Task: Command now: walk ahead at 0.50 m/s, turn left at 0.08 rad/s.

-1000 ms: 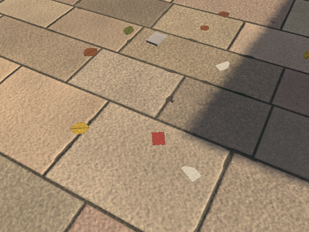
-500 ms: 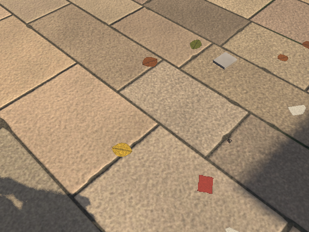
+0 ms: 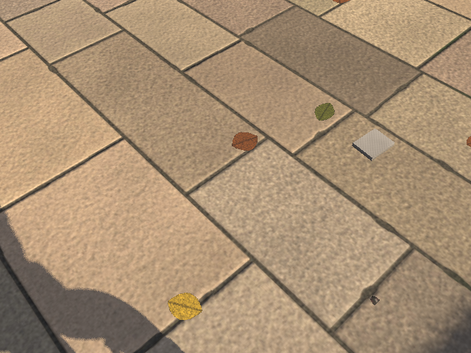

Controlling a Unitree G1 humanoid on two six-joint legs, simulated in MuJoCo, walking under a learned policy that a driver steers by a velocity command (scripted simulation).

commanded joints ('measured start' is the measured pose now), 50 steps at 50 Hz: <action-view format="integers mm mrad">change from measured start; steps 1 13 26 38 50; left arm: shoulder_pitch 170 335 451 215 320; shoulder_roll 109 103 66 6 85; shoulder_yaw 38 25 11 15 9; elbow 18 137 136 109 171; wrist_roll -19 -30 -54 -3 -29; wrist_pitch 3 -31 -9 55 14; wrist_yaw -5 -2 18 -4 35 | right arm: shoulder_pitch -17 -328 38 -112 83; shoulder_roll -104 -30 -247 -58 -7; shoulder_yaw -17 13 -59 4 19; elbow -84 -185 -109 -57 55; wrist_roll -14 -22 -39 -5 25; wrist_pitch -15 26 -7 -40 45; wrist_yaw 8 46 7 0 -23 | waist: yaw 70 69 -52 86 87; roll -28 -74 222 90 -159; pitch -75 24 -383 -22 -292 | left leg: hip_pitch -461 -514 426 -40 -171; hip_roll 102 201 567 298 96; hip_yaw -30 110 -565 184 102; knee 326 -163 -652 -713 -38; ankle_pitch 81 398 193 983 -252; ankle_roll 2 -87 183 65 -58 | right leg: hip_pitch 392 320 -125 -73 480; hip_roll -357 -184 34 -69 -420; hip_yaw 526 150 73 61 404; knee -331 -459 649 307 -147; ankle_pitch -123 257 -379 4 879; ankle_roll -188 -109 -5 57 -265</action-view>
